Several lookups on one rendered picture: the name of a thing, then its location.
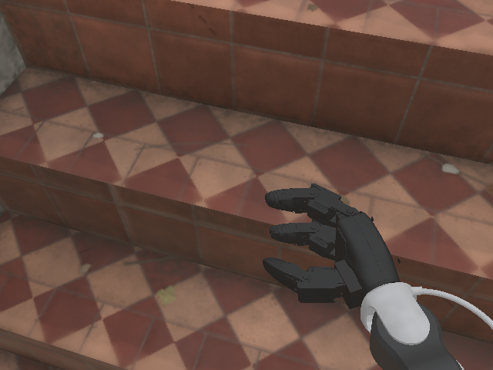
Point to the right robot forearm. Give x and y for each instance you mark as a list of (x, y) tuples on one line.
[(405, 334)]

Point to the right robot hand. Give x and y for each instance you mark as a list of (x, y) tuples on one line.
[(362, 259)]

